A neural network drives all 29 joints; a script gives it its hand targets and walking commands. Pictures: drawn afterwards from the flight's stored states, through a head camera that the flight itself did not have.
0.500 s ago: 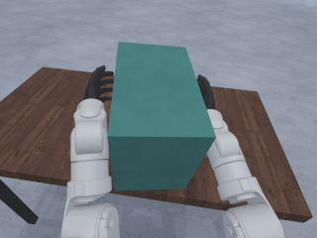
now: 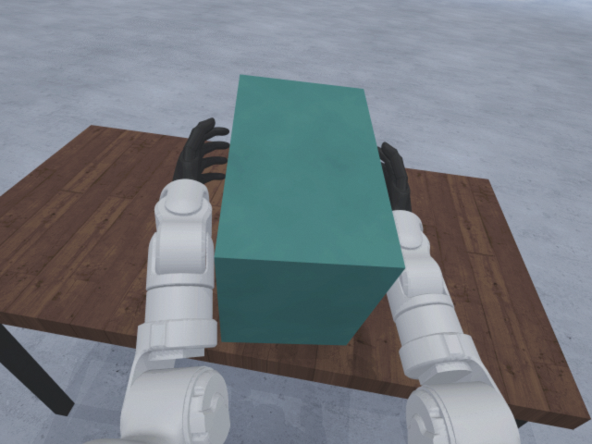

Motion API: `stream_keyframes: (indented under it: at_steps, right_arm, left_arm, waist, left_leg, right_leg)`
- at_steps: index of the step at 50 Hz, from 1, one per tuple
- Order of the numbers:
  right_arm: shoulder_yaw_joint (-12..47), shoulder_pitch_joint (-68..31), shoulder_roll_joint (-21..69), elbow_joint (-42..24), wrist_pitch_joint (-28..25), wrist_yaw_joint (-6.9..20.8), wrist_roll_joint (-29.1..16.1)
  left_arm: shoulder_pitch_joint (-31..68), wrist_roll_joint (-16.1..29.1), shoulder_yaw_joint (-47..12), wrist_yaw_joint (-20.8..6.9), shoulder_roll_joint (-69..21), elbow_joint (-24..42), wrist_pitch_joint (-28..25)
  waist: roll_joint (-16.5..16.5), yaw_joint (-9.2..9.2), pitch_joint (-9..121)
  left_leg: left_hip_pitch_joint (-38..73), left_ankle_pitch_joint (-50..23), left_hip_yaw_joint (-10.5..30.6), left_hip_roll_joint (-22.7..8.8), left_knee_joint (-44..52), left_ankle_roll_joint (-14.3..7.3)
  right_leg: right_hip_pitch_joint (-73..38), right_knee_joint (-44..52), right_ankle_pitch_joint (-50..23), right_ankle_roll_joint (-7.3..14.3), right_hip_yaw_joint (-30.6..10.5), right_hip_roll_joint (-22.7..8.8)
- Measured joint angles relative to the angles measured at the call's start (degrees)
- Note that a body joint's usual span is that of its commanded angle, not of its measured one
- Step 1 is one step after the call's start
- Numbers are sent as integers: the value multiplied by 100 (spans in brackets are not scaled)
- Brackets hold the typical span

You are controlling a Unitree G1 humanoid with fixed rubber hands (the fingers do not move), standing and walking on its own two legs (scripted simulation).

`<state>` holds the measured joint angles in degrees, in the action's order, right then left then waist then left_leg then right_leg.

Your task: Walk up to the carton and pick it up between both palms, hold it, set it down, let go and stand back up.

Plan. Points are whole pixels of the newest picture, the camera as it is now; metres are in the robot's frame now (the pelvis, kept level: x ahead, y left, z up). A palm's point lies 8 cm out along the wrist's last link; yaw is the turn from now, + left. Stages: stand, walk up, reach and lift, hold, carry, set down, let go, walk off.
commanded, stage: set down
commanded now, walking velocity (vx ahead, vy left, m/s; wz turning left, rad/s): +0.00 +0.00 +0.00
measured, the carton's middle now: (294, 212) +0.37 +0.00 +0.17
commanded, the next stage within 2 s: none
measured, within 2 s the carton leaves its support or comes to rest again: neither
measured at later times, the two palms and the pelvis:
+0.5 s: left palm (197, 202) +0.41 +0.14 +0.15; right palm (376, 218) +0.39 -0.12 +0.14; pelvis +0.03 +0.01 +0.00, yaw +1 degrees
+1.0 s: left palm (207, 210) +0.42 +0.13 +0.12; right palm (375, 220) +0.41 -0.13 +0.11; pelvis +0.03 +0.01 +0.00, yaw -1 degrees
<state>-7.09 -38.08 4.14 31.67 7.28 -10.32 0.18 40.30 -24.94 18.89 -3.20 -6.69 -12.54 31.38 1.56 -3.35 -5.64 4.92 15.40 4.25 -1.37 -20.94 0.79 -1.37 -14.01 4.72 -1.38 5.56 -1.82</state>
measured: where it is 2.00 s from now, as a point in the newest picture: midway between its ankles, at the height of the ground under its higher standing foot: outside the picture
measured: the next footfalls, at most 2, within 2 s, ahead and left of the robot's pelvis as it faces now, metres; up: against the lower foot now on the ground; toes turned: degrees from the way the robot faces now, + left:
none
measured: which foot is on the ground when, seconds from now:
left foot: down 0.00-1.00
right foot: down 0.00-1.00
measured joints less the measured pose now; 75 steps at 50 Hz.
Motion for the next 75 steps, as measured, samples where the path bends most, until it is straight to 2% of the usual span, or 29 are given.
stream_keyframes:
  at_steps: [5,13,17,24,32,44,53,64,75]
  right_arm:
    - [34,292,15,123,-494,13,68]
    - [275,513,-50,189,-1186,-103,2]
    - [243,477,-61,348,-1297,-157,46]
    - [290,422,-144,609,-1304,-188,-89]
    - [241,500,-183,655,-1432,-112,-246]
    - [-649,57,-30,1405,-1517,204,436]
    - [-1064,-192,33,1834,-1695,231,868]
    - [-1373,-286,161,2002,-1794,205,1309]
    - [-1857,-521,193,2409,-1978,296,1576]
  left_arm:
    - [-330,24,-86,12,-53,-109,-269]
    - [-789,586,-442,414,105,-194,-962]
    - [-685,654,-474,450,172,-447,-1081]
    - [-568,482,-418,406,134,-650,-993]
    - [-621,543,-543,582,65,-635,-995]
    - [-159,447,-240,716,32,-1754,-1410]
    - [108,516,45,731,108,-2615,-1974]
    - [238,557,362,597,198,-3240,-2465]
    - [421,635,305,768,315,-3770,-2723]
  waist:
    - [-23,100,-184]
    - [-58,115,-114]
    - [-43,68,25]
    - [-49,-4,6]
    - [-30,70,0]
    - [-65,221,97]
    - [-230,246,248]
    - [-266,268,360]
    - [-178,324,558]
  left_leg:
    - [-1,-3,11,-29,53,21]
    - [-342,61,122,-50,-44,49]
    - [-380,74,158,-27,-17,28]
    - [-195,180,89,-4,-49,-31]
    - [-263,284,-28,-11,-210,-54]
    - [-431,198,-75,-26,-97,-35]
    - [-611,128,-40,-43,16,1]
    - [-768,71,-45,-6,111,-18]
    - [-1087,164,-133,-10,-82,-17]
  right_leg:
    - [1,42,12,11,17,26]
    - [239,73,38,4,128,44]
    - [257,105,64,-22,166,20]
    - [60,157,101,-82,102,4]
    - [99,161,81,-104,-11,21]
    - [315,208,12,-78,-55,36]
    - [552,165,36,-53,-16,43]
    - [780,98,67,-72,-16,-1]
    - [1049,91,32,-81,-99,12]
